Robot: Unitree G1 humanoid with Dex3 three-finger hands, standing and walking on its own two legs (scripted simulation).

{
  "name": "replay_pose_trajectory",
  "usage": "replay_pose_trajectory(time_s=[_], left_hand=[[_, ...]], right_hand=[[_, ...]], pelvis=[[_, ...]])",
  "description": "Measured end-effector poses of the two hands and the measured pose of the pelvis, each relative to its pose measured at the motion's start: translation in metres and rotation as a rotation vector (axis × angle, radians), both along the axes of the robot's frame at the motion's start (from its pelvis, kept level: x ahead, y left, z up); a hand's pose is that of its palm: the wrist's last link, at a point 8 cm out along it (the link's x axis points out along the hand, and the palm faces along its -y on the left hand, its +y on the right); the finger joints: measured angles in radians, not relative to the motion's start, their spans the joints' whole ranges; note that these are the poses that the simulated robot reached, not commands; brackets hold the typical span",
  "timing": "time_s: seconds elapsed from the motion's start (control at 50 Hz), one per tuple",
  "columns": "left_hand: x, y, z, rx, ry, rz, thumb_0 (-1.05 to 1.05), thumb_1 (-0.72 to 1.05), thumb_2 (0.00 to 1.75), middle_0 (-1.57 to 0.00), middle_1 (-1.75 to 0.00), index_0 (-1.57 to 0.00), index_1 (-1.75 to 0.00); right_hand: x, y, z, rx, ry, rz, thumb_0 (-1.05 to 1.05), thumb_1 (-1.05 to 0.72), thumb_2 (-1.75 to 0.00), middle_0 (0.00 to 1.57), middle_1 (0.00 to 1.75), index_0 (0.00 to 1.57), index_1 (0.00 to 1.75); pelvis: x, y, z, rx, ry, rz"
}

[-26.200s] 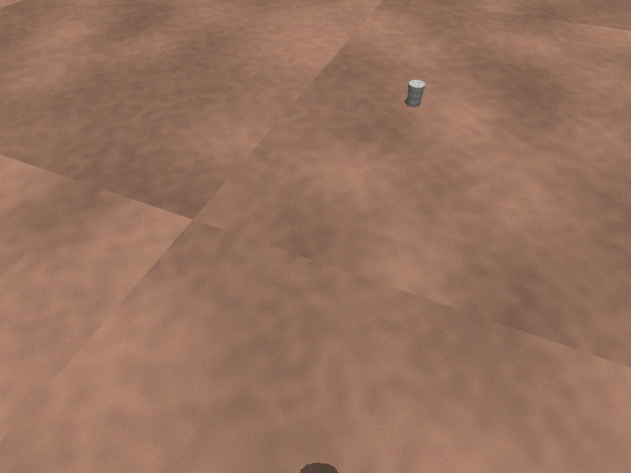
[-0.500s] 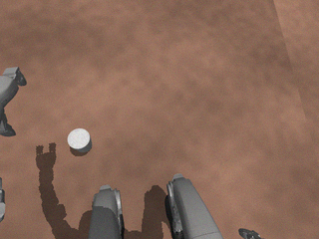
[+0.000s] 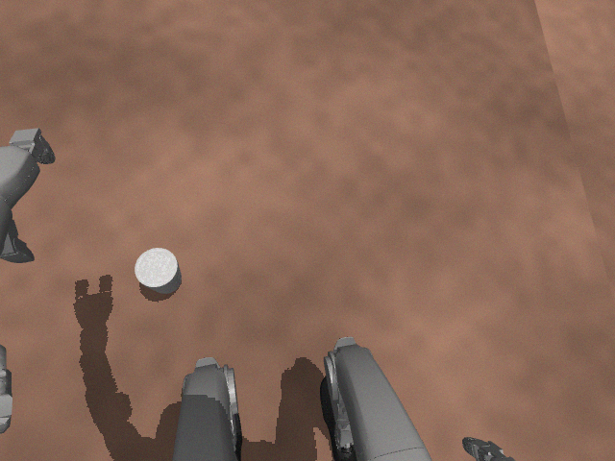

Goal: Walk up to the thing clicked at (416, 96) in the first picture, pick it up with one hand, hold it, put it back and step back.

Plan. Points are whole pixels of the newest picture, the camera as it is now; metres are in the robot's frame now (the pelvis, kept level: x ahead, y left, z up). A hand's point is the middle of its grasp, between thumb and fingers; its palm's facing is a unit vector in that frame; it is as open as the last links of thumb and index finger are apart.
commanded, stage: approach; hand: left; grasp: from above
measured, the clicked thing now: (162, 274) +0.50 +0.25 -0.54
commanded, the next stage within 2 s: rest palm in 1.18 s
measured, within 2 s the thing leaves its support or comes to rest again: neither
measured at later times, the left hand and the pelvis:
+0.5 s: hand (73, 243) +0.45 +0.30 -0.18, palm faces -0.47 +0.00 -0.88, open 14.0 cm; pelvis -0.01 +0.00 -0.06, yaw -1 degrees
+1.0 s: hand (150, 265) +0.48 +0.24 -0.41, palm faces -0.48 -0.03 -0.88, open 13.9 cm; pelvis -0.04 -0.01 -0.24, yaw -3 degrees
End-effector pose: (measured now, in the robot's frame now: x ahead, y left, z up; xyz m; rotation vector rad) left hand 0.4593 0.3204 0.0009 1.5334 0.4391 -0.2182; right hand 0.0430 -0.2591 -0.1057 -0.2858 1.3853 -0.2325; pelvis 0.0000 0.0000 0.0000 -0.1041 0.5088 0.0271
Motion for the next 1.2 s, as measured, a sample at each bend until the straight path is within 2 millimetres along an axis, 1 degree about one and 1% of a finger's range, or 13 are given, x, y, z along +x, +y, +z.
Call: replay_pose_trajectory(time_s=[0.18, 0.24, 0.3, 0.36, 0.42, 0.56, 0.64, 0.7, 0.82, 0.9, 0.98, 1.12, 1.2], left_hand=[[-0.003, 0.001, 0.009, -0.004, 0.036, 0.001, 0.0, -0.58, 1.01, -0.07, -1.11, -0.08, -1.11], [-0.005, 0.001, 0.003, -0.007, 0.048, 0.0, 0.0, -0.57, 1.01, -0.08, -1.1, -0.08, -1.1], [-0.007, 0.0, -0.012, -0.007, 0.065, -0.002, 0.0, -0.57, 1.0, -0.08, -1.09, -0.08, -1.1], [-0.007, -0.003, -0.037, -0.005, 0.087, -0.017, 0.0, -0.56, 0.99, -0.08, -1.09, -0.08, -1.09], [-0.006, -0.009, -0.07, -0.008, 0.094, -0.045, 0.0, -0.55, 0.98, -0.07, -1.1, -0.08, -1.09], [0.007, -0.028, -0.156, -0.001, 0.026, -0.119, -0.01, -0.52, 0.95, -0.08, -1.12, -0.1, -1.1], [0.015, -0.038, -0.198, -0.003, -0.014, -0.098, 0.0, -0.51, 0.94, -0.08, -1.14, -0.1, -1.12], [0.015, -0.045, -0.229, 0.003, -0.003, -0.071, 0.0, -0.51, 0.94, -0.08, -1.15, -0.11, -1.12], [0.014, -0.057, -0.28, -0.008, 0.042, -0.039, 0.0, -0.52, 0.95, -0.08, -1.15, -0.11, -1.13], [0.018, -0.065, -0.309, -0.023, 0.061, -0.047, 0.0, -0.52, 0.95, -0.08, -1.15, -0.11, -1.13], [0.025, -0.074, -0.341, -0.031, 0.077, -0.074, 0.0, -0.52, 0.95, -0.08, -1.15, -0.11, -1.12], [0.025, -0.088, -0.402, -0.057, 0.086, -0.093, 0.0, -0.52, 0.95, -0.08, -1.14, -0.11, -1.11], [0.024, -0.086, -0.425, -0.06, 0.058, -0.076, 0.0, -0.51, 0.95, -0.08, -1.12, -0.11, -1.09]], right_hand=[[0.002, -0.001, 0.012, -0.004, -0.013, -0.012, 0.0, -0.93, -0.91, 0.2, 0.3, 0.2, 0.3], [0.002, -0.002, 0.013, -0.008, -0.012, -0.008, 0.0, -0.93, -0.91, 0.2, 0.3, 0.2, 0.3], [0.004, -0.004, 0.01, -0.015, -0.012, 0.002, 0.0, -0.92, -0.91, 0.2, 0.3, 0.2, 0.3], [0.004, -0.009, 0.0, -0.026, -0.007, 0.021, 0.0, -0.92, -0.91, 0.2, 0.3, 0.2, 0.3], [0.002, -0.015, -0.017, -0.038, 0.009, 0.044, 0.0, -0.92, -0.91, 0.2, 0.3, 0.2, 0.3], [-0.01, -0.026, -0.078, -0.053, 0.073, 0.085, 0.0, -0.92, -0.9, 0.2, 0.3, 0.2, 0.3], [-0.023, -0.024, -0.115, -0.042, 0.095, 0.079, 0.0, -0.92, -0.91, 0.2, 0.3, 0.2, 0.3], [-0.035, -0.02, -0.141, -0.022, 0.106, 0.066, 0.0, -0.92, -0.91, 0.2, 0.3, 0.2, 0.3], [-0.063, -0.009, -0.18, 0.014, 0.141, 0.037, 0.0, -0.93, -0.91, 0.2, 0.3, 0.2, 0.3], [-0.078, -0.006, -0.198, 0.02, 0.167, 0.029, 0.0, -0.93, -0.9, 0.2, 0.3, 0.2, 0.3], [-0.086, -0.005, -0.211, 0.013, 0.19, 0.032, 0.0, -0.92, -0.9, 0.2, 0.3, 0.2, 0.3], [-0.086, -0.006, -0.227, -0.002, 0.209, 0.065, 0.0, -0.92, -0.9, 0.2, 0.3, 0.2, 0.3], [-0.081, -0.007, -0.233, -0.001, 0.211, 0.089, 0.0, -0.92, -0.9, 0.2, 0.3, 0.2, 0.3]], pelvis=[[0.007, -0.001, 0.011, 0.004, -0.007, 0.0], [0.008, -0.001, 0.01, 0.006, -0.004, -0.001], [0.008, -0.002, 0.005, 0.007, 0.008, -0.002], [0.006, -0.003, -0.008, 0.006, 0.028, -0.003], [0.002, -0.003, -0.028, 0.002, 0.056, -0.004], [-0.013, -0.005, -0.094, -0.01, 0.127, -0.012], [-0.025, -0.006, -0.129, -0.012, 0.141, -0.015], [-0.033, -0.008, -0.151, -0.012, 0.146, -0.018], [-0.04, -0.01, -0.189, -0.012, 0.146, -0.022], [-0.04, -0.01, -0.211, -0.017, 0.141, -0.025], [-0.037, -0.01, -0.232, -0.027, 0.139, -0.03], [-0.032, -0.008, -0.261, -0.047, 0.124, -0.038], [-0.029, -0.009, -0.272, -0.05, 0.116, -0.042]])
